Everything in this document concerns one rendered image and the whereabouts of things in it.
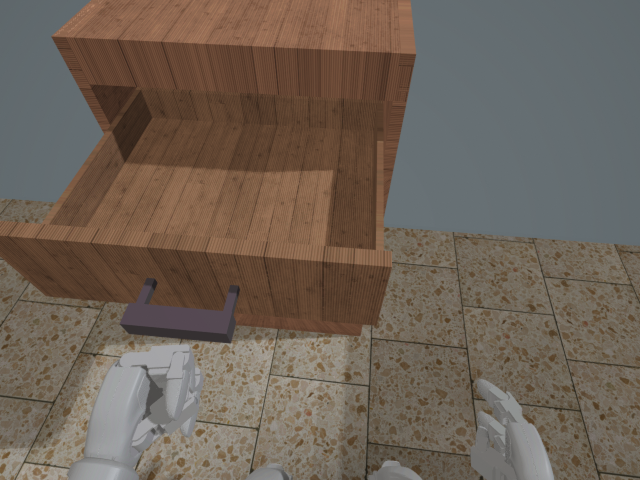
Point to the right robot hand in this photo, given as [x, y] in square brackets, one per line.
[518, 453]

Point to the cabinet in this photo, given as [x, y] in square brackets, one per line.
[351, 49]

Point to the left robot forearm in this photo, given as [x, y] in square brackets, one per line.
[101, 469]

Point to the handle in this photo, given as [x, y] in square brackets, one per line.
[141, 318]

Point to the drawer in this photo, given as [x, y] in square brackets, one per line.
[280, 195]

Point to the left robot hand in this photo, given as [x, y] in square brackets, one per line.
[163, 381]

